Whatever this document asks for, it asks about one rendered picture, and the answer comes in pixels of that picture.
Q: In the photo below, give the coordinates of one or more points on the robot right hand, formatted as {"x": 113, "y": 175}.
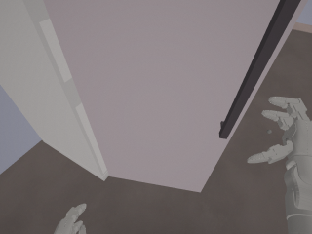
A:
{"x": 297, "y": 127}

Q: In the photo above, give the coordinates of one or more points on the robot right forearm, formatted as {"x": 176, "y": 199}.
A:
{"x": 298, "y": 198}

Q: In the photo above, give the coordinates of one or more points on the robot left hand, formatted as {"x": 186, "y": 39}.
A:
{"x": 67, "y": 225}

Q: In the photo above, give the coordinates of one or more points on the handle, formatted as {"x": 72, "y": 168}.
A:
{"x": 275, "y": 30}

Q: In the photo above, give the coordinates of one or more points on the fridge door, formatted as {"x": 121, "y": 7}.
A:
{"x": 157, "y": 77}

